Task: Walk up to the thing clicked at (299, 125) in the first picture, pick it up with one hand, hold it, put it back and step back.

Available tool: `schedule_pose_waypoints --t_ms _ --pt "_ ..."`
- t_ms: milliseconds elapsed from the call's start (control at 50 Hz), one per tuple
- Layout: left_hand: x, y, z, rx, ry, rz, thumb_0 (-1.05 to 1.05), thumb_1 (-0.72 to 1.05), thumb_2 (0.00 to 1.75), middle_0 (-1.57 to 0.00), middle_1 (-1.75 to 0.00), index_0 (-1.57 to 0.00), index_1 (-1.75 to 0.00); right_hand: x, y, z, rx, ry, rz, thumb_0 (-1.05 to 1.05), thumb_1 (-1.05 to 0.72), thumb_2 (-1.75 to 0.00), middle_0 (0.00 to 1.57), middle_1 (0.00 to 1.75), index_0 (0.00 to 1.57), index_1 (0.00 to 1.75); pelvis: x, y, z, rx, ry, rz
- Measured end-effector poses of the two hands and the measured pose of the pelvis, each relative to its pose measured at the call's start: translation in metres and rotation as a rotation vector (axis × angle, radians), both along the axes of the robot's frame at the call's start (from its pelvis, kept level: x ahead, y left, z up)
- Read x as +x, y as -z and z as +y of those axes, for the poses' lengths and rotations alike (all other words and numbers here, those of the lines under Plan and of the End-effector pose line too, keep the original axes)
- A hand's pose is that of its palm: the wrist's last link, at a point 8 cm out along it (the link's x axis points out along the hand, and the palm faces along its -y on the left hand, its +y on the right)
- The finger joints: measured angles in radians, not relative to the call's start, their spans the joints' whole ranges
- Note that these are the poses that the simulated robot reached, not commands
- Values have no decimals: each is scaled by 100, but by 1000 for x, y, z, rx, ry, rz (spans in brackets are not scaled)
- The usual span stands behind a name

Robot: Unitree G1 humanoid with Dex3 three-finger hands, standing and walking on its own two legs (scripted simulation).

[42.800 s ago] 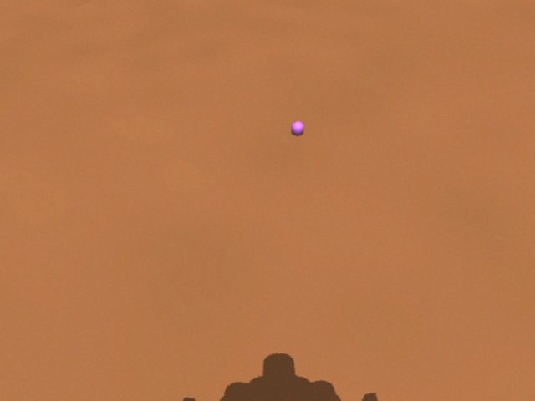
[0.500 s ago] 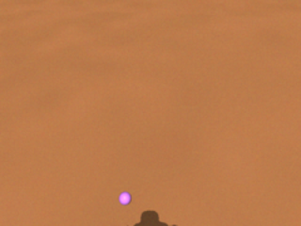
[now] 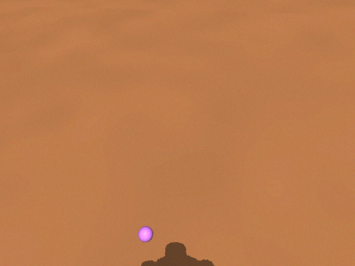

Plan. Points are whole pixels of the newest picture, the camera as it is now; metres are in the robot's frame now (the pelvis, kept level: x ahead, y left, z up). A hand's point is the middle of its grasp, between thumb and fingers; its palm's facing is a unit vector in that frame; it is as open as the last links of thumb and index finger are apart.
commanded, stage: stand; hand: left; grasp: from above
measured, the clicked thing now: (145, 233) +0.45 +0.23 -0.74
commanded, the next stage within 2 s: step back in 0.88 s
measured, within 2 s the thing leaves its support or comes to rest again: neither
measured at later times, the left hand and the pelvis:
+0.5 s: hand out of the picture +0.08 +0.24 -0.16, palm faces +0.01 -0.94 -0.34, open 7.3 cm; pelvis +0.01 +0.00 +0.00, yaw +0 degrees
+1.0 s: hand out of the picture +0.08 +0.26 -0.16, palm faces +0.00 -0.93 -0.36, open 7.3 cm; pelvis -0.01 +0.00 -0.01, yaw -1 degrees
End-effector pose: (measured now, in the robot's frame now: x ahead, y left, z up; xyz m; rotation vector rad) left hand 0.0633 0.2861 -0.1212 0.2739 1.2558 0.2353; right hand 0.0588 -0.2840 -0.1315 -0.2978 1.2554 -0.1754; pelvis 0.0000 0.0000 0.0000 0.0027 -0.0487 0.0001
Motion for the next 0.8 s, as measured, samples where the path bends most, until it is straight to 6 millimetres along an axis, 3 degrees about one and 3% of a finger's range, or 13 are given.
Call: schedule_pose_waypoints --t_ms 320,800 --pt "9 -2 2 7 7 -5 1 91 90 -20 -30 -21 -30 11 -2 -5 -2 -5 -9 1 -91 -89 21 30 21 30 6 0 -2 0 0 8" --pt "13 -3 1 9 27 -21 1 91 90 -20 -30 -21 -30 7 -4 -10 -5 1 -9 1 -91 -89 21 30 21 30 6 0 -5 0 4 5"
